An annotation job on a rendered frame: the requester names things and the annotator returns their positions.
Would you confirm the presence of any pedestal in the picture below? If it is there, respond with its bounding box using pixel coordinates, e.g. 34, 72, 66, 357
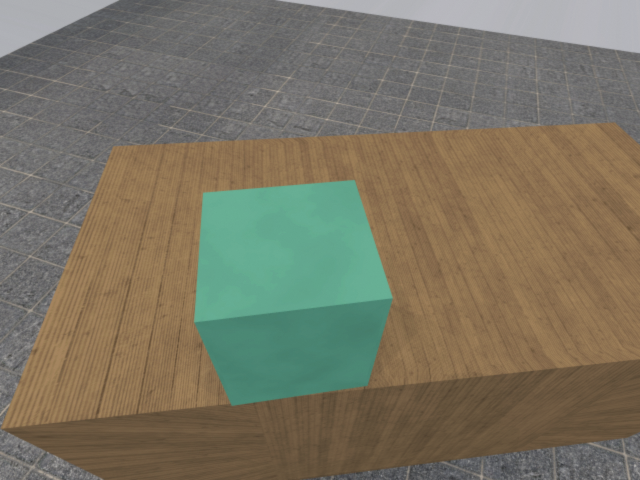
1, 122, 640, 480

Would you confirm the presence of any carton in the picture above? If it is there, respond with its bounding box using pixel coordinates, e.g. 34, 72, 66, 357
194, 180, 393, 406

